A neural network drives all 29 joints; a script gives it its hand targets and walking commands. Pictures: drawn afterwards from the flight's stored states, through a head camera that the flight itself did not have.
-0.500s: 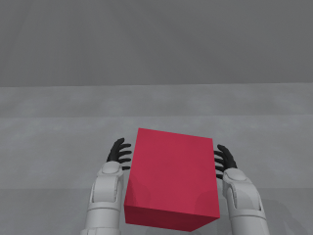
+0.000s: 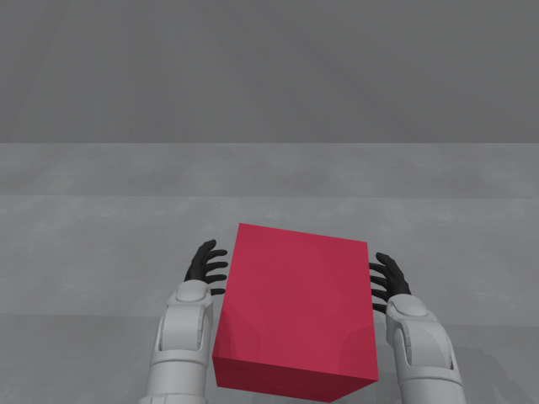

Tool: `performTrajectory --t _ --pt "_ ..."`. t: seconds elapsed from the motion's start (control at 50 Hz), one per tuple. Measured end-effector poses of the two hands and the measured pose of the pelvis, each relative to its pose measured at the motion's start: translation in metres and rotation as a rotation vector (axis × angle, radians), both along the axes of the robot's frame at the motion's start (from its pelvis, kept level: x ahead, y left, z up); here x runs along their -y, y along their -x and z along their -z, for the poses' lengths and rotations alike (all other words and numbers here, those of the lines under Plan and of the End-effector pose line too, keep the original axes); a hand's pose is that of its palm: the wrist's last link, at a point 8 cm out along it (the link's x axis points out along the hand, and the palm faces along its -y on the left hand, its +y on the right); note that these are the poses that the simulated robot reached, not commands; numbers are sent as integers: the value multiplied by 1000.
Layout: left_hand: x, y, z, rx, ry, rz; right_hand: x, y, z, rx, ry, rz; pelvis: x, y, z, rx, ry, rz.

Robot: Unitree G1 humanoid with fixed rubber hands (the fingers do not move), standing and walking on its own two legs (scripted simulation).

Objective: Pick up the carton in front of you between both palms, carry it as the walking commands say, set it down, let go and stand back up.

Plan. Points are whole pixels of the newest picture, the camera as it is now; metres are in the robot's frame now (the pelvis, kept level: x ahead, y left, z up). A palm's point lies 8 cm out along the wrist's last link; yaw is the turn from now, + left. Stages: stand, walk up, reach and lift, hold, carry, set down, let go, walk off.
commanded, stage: hold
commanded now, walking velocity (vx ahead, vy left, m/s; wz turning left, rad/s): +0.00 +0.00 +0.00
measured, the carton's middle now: (287, 318) +0.29 +0.01 -0.06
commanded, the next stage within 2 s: set down in 0.38 s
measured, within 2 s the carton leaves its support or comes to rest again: neither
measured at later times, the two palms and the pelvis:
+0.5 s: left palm (194, 291) +0.27 +0.15 +0.06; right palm (399, 295) +0.28 -0.15 +0.04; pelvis -0.02 -0.02 +0.00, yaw +3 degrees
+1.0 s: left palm (218, 307) +0.34 +0.14 -0.12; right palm (369, 328) +0.31 -0.15 -0.13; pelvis -0.03 -0.01 -0.05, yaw +2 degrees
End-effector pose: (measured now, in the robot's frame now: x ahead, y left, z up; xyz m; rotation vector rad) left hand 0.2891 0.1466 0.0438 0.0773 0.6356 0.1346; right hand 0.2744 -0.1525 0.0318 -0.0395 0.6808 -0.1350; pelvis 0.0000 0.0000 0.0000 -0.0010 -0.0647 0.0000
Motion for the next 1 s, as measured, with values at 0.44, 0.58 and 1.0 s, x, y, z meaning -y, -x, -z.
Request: performTrajectory --t 0.44,0.58,1.0 --pt "-1 18 -16 17 18 -69 0 -6 -12 15 -7 -57 17 15 1 89 -6 -48" --pt "4 6 -10 6 25 -75 2 -14 -4 -7 -33 -15 19 17 5 86 -6 -36" --pt "3 -55 163 -17 11 17 -5 -36 163 -45 11 110 8 35 54 -438 7 -29"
